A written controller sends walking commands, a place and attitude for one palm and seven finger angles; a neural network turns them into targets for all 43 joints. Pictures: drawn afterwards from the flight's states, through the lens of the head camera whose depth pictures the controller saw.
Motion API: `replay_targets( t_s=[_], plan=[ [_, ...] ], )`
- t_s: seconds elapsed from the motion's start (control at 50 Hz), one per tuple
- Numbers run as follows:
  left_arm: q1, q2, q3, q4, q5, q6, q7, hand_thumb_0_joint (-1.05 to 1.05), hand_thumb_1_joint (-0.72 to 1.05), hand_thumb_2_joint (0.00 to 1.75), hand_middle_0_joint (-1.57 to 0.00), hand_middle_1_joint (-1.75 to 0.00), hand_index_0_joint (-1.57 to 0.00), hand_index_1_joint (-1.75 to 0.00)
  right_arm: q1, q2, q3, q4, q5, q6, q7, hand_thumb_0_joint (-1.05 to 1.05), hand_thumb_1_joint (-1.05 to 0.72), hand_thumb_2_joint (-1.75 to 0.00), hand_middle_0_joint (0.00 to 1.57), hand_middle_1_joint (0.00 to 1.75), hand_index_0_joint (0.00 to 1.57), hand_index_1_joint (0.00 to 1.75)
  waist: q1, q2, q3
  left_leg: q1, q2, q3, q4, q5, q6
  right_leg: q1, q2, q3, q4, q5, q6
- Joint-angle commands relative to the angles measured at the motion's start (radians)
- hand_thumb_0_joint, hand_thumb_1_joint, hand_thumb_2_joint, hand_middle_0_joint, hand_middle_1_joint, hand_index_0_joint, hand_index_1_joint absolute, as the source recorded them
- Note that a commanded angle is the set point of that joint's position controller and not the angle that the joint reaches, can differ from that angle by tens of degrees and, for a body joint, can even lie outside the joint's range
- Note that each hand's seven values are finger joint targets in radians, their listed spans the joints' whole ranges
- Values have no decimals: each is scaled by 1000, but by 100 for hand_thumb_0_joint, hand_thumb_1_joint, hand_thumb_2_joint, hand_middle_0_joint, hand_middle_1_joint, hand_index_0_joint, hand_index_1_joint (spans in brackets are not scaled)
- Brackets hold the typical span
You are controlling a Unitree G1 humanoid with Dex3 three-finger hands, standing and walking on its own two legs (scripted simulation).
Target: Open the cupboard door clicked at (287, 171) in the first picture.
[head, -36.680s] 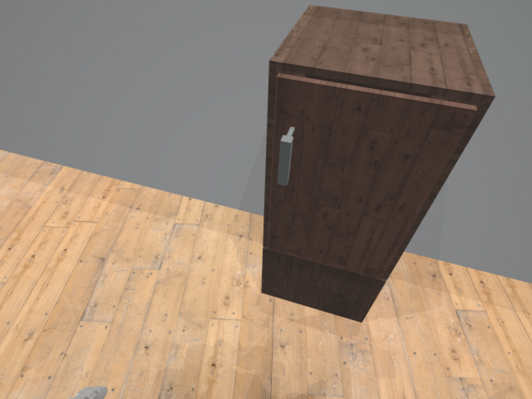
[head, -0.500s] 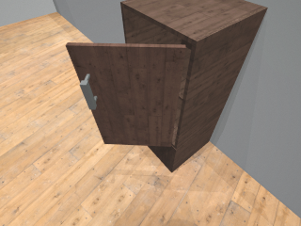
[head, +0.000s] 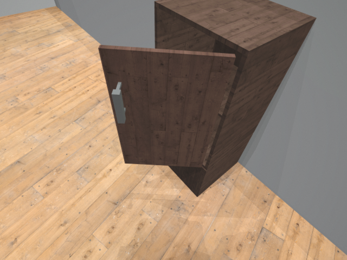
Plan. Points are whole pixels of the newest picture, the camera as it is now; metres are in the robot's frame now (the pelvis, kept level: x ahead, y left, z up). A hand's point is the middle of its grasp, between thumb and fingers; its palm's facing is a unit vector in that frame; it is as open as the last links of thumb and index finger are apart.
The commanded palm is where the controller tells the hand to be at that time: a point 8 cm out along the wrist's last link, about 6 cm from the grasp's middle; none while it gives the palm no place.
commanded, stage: come to a stop and stand still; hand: left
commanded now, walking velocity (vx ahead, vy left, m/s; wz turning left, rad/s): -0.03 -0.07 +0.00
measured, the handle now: (120, 102) +0.56 +0.20 +0.01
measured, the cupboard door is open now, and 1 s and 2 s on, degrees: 48 48 48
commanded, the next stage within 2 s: look again from close up in 0.58 s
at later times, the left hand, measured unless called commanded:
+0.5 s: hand out of the picture +0.05 +0.13 -0.18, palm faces +0.02 -0.98 -0.22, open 7.3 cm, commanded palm none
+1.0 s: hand out of the picture -0.04 +0.10 -0.18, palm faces +0.05 -0.99 -0.15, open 7.4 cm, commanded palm none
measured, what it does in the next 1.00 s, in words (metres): steps on the spot: right foot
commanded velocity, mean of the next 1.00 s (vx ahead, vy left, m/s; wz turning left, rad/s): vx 0.00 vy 0.00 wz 0.00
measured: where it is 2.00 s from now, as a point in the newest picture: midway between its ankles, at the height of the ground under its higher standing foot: outside the picture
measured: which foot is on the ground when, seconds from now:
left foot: down 0.00-1.00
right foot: up 0.00-0.12, down 0.14-1.00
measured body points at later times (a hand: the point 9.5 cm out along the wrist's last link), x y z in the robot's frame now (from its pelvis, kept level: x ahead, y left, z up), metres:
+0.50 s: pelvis +0.01 -0.05 -0.01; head -0.01 -0.05 +0.44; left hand +0.05 +0.19 -0.16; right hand +0.05 -0.28 -0.16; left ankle +0.02 +0.08 -0.74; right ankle -0.01 -0.14 -0.74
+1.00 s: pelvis -0.01 -0.05 +0.00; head -0.02 -0.05 +0.45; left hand -0.04 +0.16 -0.17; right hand -0.02 -0.26 -0.16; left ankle +0.02 +0.08 -0.74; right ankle -0.01 -0.14 -0.74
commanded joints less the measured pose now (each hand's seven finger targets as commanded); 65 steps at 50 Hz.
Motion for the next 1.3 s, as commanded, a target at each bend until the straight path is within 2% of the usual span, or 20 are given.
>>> replay_targets(
  t_s=[0.0, 0.06, 0.08, 0.1, 0.12, 0.14, 0.16, 0.18, 0.22, 0.26, 0.3, 0.32, 0.4, 0.46, 0.64, 0.98, 1.22, 1.24, 1.26, 1.28],
  plan=[
    [-36, 10, -3, -83, -6, -12, 1, 0, 90, 90, -20, -30, -20, -30, 68, -195, -51, -29, -7, -11, -16, 0, -90, -90, 20, 30, 20, 30, -29, 179, 28, 54, 284, -220, -138, 203, 161, -6, -27, 16, -183, -80, 10],
    [13, -12, -7, -62, -16, -31, 8, 0, 90, 90, -20, -30, -20, -30, 60, -205, -56, -18, -4, 0, -9, 0, -90, -90, 20, 30, 20, 30, -11, 210, -37, 43, 237, -196, -51, 235, 138, 160, 13, -26, -417, -30, 5],
    [138, 45, -12, 24, -12, -31, 44, 0, 90, 90, -20, -30, -20, -30, -82, -269, -74, -53, 30, -4, -1, 0, -90, -90, 20, 30, 20, 30, 69, 148, -94, -85, 224, -84, 98, 111, 66, 293, -42, 37, -452, 152, -20],
    [211, 84, -2, 18, -10, -56, 41, 0, 90, 90, -20, -30, -20, -30, -122, -215, -56, -102, 24, -7, 10, 0, -90, -90, 20, 30, 20, 30, 105, -12, -66, -111, 108, -30, 247, 36, 9, 357, -85, 81, -675, 339, -10],
    [102, 114, -5, -27, -5, -59, 46, 0, 90, 90, -20, -30, -20, -30, -6, -91, -35, -108, 19, -3, 11, 0, -90, -90, 20, 30, 20, 30, -1, -235, -76, -207, 14, 8, 332, -240, -27, 364, -246, 221, -674, 484, -77],
    [83, 97, -21, -45, -6, -71, 48, 0, 90, 90, -20, -30, -20, -30, -10, -88, -32, -94, 10, 7, 16, 0, -90, -90, 20, 30, 20, 30, 12, -142, -88, -179, 20, -6, 415, -281, -25, 327, -259, 225, -658, 547, -127],
    [29, 122, -25, -55, 2, -71, 46, 0, 90, 90, -20, -30, -20, -30, 16, -77, -33, -93, 17, 13, 23, 0, -90, -90, 20, 30, 20, 30, -23, -27, -86, -137, 13, 9, 394, -273, -29, 297, -234, 132, -657, 450, -143],
    [35, 103, -10, -54, 0, -74, 53, 0, 90, 90, -20, -30, -20, -30, -2, -74, -30, -88, 13, 10, 25, 0, -90, -90, 20, 30, 20, 30, -16, -52, -104, -148, -7, 16, 363, -245, -29, 362, -179, 134, -592, 644, -137],
    [8, 82, -15, -39, -15, -77, 63, 0, 90, 90, -20, -30, -20, -30, 15, -84, -25, -76, 17, 7, 18, 0, -90, -90, 20, 30, 20, 30, -29, -161, -103, -93, 15, 8, 260, -144, -18, 355, -173, 97, -533, 699, -128],
    [-6, 57, -25, -40, -23, -64, 60, 0, 90, 90, -20, -30, -20, -30, 57, -109, -22, -47, 20, -2, 14, 0, -90, -90, 20, 30, 20, 30, -41, 14, -61, 53, 58, -60, 98, 94, -2, 226, -112, 67, -504, 389, -74],
    [34, 28, -29, -35, -21, -51, 58, 0, 90, 90, -20, -30, -20, -30, 25, -154, -20, -47, 11, -7, 12, 0, -90, -90, 20, 30, 20, 30, -1, 271, 34, -26, 169, -193, 7, 227, 63, 210, -26, 13, -496, 91, -28],
    [53, 33, -31, -23, -20, -51, 55, 0, 90, 90, -20, -30, -20, -30, -18, -150, -17, -47, 11, -2, 7, 0, -90, -90, 20, 30, 20, 30, 17, 303, 93, -69, 165, -189, -18, 213, 74, 222, -22, 9, -511, 80, -25],
    [83, 53, -38, 2, -17, -71, 47, 0, 90, 90, -20, -30, -20, -30, -19, -116, -11, -49, 18, 1, 5, 0, -90, -90, 20, 30, 20, 30, -1, 28, 87, -21, 78, -92, 52, 81, 22, 218, -76, 88, -614, 272, -45],
    [66, 62, -39, -7, -18, -75, 46, 0, 90, 90, -20, -30, -20, -30, -8, -130, -13, -37, 19, 4, 7, 0, -90, -90, 20, 30, 20, 30, -17, -30, 39, 31, 64, -71, 49, 40, 11, 224, -96, 101, -641, 270, -47],
    [113, 63, -43, 17, -18, -78, 46, 0, 90, 90, -20, -30, -20, -30, -40, -130, -4, -7, 23, 3, 10, 0, -90, -90, 20, 30, 20, 30, -2, 40, 70, 31, 62, -77, 2, 27, 7, 231, -93, 103, -683, 208, -43],
    [185, 22, -47, 58, -21, -76, 49, 0, 90, 90, -20, -30, -20, -30, 26, -85, 5, 59, 24, 6, 9, 0, -90, -90, 20, 30, 20, 30, 9, 40, 115, -20, 56, -83, -31, -40, 5, 219, -90, 95, -732, 43, -47],
    [196, -7, -47, 60, -18, -73, 51, 0, 90, 90, -20, -30, -20, -30, 58, -73, 1, 64, 25, -1, 6, 0, -90, -90, 20, 30, 20, 30, 12, 49, 112, -50, 65, -103, -55, -51, 13, 235, -80, 70, -693, 84, -43],
    [242, 25, -55, 89, -4, -93, 83, 0, 90, 90, -20, -30, -20, -30, -93, -109, 3, -9, 27, -12, 16, 0, -90, -90, 20, 30, 20, 30, 67, 70, 175, -95, 55, -60, 162, -16, -20, 169, -136, 161, -699, 458, -27],
    [-499, 194, -51, -1515, -241, -304, 66, 0, 88, 89, -20, -32, -20, -32, -84, -337, -26, -394, 66, -157, -28, 0, -90, -90, 20, 30, 20, 30, -120, 317, -361, 236, -18, -42, 31, 63, 20, 272, -43, 45, -593, 262, -24],
    [-161, 156, -4, -1262, -151, -239, 136, 0, 85, 88, -20, -33, -20, -33, -153, -220, 14, -310, 71, -261, -53, 0, -90, -90, 20, 30, 20, 30, -10, 392, -325, 203, 10, -28, -11, -3, 19, 256, 12, -27, -513, 113, -48]
  ],
)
